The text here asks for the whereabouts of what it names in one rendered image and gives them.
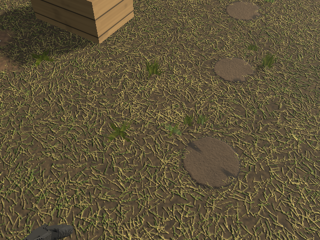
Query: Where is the left robot hand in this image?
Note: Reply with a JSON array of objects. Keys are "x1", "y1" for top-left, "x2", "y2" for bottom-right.
[{"x1": 23, "y1": 224, "x2": 74, "y2": 240}]

